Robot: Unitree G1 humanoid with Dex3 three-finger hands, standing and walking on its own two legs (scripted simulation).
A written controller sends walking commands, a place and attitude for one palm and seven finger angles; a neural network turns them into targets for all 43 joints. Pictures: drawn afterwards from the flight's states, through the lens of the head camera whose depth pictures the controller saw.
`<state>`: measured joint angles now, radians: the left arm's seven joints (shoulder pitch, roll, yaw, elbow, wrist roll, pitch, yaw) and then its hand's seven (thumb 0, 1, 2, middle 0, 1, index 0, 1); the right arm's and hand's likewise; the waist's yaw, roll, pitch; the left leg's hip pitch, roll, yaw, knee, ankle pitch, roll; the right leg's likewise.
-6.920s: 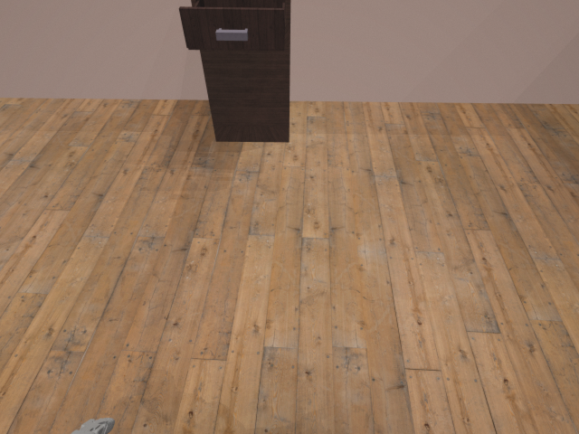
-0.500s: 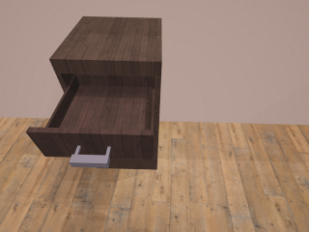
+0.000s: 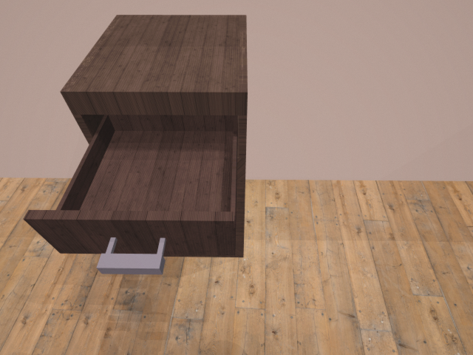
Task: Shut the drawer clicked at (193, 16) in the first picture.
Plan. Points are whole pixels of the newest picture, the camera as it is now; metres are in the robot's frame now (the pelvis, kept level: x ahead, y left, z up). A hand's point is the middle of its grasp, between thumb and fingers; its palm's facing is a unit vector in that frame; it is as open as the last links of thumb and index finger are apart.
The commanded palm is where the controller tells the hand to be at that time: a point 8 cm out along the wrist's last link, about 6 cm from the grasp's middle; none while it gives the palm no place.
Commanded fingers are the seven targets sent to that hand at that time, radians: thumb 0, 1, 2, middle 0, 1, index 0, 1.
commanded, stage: come to a stop and stand still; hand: left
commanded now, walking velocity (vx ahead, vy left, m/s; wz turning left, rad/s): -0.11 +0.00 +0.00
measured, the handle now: (134, 253) +0.30 +0.22 -0.04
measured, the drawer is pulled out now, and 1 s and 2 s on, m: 0.30 0.30 0.30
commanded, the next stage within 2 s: look again from close up in 0.68 s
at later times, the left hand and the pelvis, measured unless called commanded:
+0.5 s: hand out of the picture -0.01 +0.18 -0.17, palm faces +0.01 -0.98 -0.21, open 7.4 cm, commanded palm none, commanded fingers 0.00 0.90 0.90 -0.20 -0.30 -0.20 -0.30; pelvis -0.05 +0.00 +0.00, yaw +0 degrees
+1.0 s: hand out of the picture -0.08 +0.15 -0.17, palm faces +0.03 -0.99 -0.15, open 7.4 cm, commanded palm none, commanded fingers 0.00 0.90 0.90 -0.20 -0.30 -0.20 -0.30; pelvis -0.04 +0.00 +0.00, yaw +0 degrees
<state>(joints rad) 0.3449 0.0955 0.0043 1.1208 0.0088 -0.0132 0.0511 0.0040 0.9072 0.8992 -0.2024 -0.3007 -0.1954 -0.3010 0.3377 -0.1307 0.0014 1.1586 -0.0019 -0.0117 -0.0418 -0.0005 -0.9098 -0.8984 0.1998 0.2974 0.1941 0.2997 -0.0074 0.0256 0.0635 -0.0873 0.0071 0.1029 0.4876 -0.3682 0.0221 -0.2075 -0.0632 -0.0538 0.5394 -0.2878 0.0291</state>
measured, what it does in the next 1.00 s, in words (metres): stands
